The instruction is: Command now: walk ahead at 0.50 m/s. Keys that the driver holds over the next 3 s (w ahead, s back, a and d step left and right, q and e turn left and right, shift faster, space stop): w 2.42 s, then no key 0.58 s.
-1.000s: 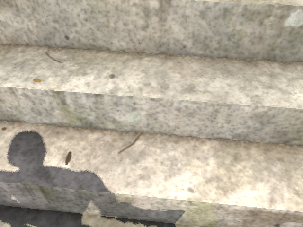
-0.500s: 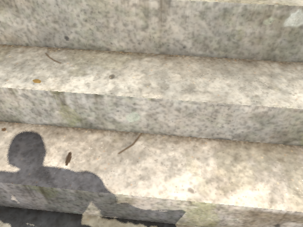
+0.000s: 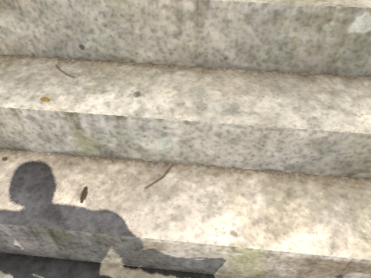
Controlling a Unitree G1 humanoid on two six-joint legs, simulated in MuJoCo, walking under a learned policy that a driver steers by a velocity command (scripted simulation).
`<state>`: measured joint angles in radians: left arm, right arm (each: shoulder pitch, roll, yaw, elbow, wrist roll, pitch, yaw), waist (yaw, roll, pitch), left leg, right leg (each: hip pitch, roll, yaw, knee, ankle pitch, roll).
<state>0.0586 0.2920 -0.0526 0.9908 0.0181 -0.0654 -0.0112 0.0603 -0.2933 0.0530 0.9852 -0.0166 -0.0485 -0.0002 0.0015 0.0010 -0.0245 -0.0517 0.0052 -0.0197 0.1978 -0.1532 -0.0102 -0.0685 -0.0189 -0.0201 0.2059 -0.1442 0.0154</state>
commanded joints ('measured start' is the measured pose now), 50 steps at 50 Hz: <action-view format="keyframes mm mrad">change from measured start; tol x2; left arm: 1 -67 127 26 -57 -1 -14 2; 50 -61 118 31 -62 0 -10 6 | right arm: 1 -67 -128 -25 -57 1 -12 -4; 50 -62 -120 -32 -55 1 -13 -3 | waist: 1 0 0 -62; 50 0 0 -61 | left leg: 1 4 94 -62 -5 235 10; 50 10 95 -65 -12 243 8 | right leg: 1 30 -89 67 -7 200 -3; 50 36 -92 71 -13 209 -1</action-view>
